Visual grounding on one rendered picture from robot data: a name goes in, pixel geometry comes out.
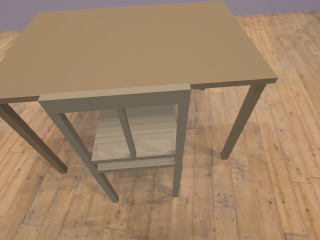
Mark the table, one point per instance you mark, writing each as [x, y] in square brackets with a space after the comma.
[200, 43]

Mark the chair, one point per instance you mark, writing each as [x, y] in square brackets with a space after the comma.
[136, 128]

